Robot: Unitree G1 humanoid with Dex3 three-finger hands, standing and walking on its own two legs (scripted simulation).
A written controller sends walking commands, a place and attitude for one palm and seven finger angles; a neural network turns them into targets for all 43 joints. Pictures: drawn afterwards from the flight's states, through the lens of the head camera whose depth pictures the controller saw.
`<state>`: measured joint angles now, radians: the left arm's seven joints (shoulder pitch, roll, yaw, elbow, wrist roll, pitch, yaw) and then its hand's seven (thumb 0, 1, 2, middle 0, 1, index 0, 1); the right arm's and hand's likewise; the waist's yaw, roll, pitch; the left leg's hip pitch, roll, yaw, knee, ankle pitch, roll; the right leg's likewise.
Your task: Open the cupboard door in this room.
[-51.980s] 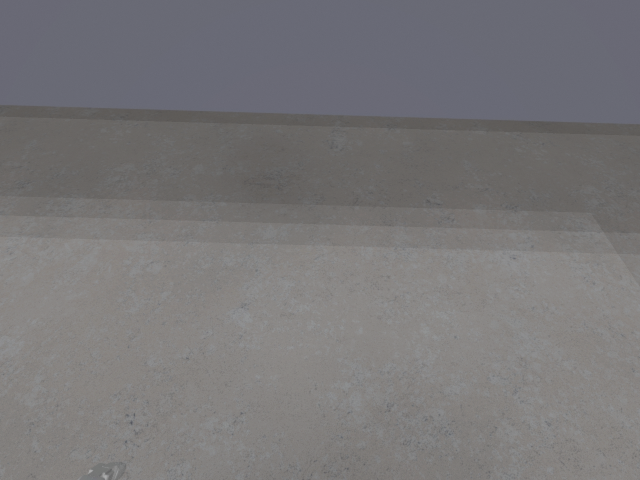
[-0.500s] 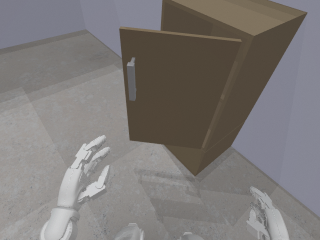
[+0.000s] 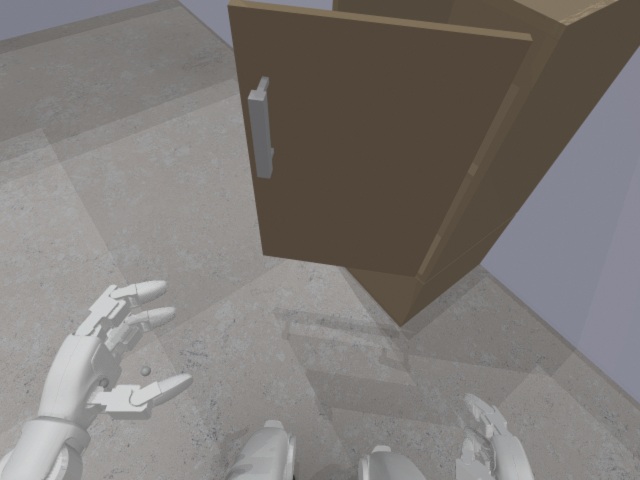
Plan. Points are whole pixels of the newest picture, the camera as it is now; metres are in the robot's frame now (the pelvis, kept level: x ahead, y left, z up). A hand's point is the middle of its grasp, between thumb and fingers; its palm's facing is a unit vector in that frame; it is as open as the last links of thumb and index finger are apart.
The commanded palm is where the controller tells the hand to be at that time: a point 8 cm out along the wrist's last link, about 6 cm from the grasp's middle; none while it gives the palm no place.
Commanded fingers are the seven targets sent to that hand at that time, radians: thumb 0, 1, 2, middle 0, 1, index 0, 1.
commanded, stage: raise the hand with hooked fingers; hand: left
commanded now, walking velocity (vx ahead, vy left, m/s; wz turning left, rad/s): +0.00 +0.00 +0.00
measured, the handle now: (264, 129) +0.61 +0.13 +0.06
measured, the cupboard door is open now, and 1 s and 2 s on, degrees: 44 44 44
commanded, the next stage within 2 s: move the hooked fingers beside the handle in 1.26 s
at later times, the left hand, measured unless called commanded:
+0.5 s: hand (124, 314) +0.28 +0.24 +0.06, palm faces -0.04 -1.00 -0.07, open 13.7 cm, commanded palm +0.26 +0.30 +0.07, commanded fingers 0.00 -0.50 0.30 -0.30 -1.20 -0.30 -1.20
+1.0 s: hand (109, 284) +0.31 +0.26 +0.07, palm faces -0.07 -1.00 -0.05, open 14.0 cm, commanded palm +0.29 +0.31 +0.07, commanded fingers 0.00 -0.50 0.30 -0.30 -1.20 -0.30 -1.20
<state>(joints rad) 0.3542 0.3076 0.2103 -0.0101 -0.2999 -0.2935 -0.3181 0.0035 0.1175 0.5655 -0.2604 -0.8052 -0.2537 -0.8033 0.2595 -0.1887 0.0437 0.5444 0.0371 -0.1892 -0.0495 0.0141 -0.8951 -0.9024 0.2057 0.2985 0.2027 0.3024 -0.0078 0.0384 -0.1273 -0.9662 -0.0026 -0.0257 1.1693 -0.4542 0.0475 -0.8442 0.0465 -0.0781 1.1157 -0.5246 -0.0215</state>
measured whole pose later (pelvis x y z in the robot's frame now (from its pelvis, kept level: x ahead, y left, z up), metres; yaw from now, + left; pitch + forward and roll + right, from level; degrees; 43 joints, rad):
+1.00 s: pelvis +0.02 +0.00 +0.02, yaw -1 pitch +15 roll -3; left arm 0.01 0.45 0.42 0.41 -0.39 -0.33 -0.57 -0.02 -0.50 0.30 -0.30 -1.20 -0.30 -1.20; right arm 0.31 -0.29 0.02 0.52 0.05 -0.17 -0.05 0.01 -0.90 -0.90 0.20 0.30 0.20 0.30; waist -0.03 0.02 -0.13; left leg -0.89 0.00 -0.01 1.07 -0.45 0.05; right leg -0.78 0.05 -0.05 1.02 -0.51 -0.02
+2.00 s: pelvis +0.03 +0.00 +0.01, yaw -1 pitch +18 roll -4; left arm -0.36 0.48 0.40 0.71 -0.29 -0.34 -0.53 -0.02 -0.50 0.30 -0.30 -1.20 -0.30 -1.20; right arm 0.32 -0.29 0.02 0.57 0.05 -0.09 -0.05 0.01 -0.90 -0.90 0.20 0.30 0.20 0.30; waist -0.06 0.01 -0.13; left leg -0.96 0.00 -0.01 1.12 -0.47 0.05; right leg -0.85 0.05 -0.05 1.06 -0.53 -0.02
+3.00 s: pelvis +0.02 +0.00 -0.02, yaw -3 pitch +26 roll -6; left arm -0.99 0.68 0.44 1.22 -0.10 -0.36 -0.40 -0.02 -0.50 0.30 -0.30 -1.20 -0.30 -1.20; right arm 0.38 -0.29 0.05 0.62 0.00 0.05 -0.02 0.00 -0.90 -0.90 0.20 0.30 0.20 0.30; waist -0.20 0.03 -0.12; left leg -1.20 0.03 -0.02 1.23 -0.49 0.05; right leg -1.08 0.08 -0.07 1.15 -0.53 -0.02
